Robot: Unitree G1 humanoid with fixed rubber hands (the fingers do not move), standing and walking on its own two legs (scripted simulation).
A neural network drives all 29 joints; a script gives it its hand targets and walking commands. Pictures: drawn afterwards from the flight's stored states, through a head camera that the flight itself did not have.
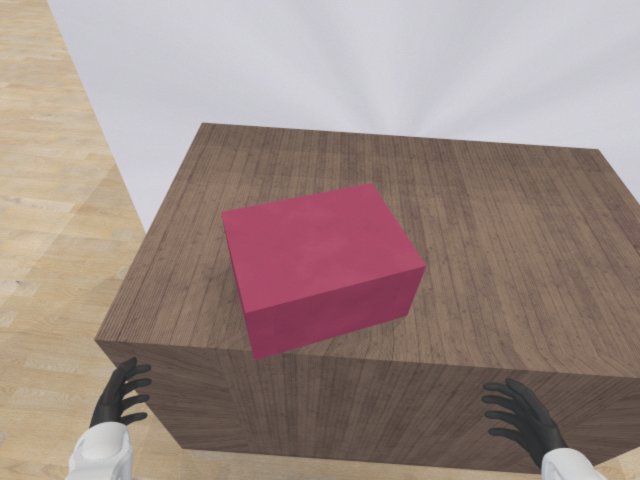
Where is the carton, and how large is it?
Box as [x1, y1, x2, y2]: [221, 183, 425, 360]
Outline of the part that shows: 371,183 221,212 232,267 254,360 407,314 424,270 425,264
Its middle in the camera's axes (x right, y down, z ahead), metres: -0.01 +0.05 +0.67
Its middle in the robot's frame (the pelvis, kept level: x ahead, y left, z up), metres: +0.45 +0.01 -0.05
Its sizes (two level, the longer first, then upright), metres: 0.275 0.203 0.143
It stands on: a pedestal, 0.65 m high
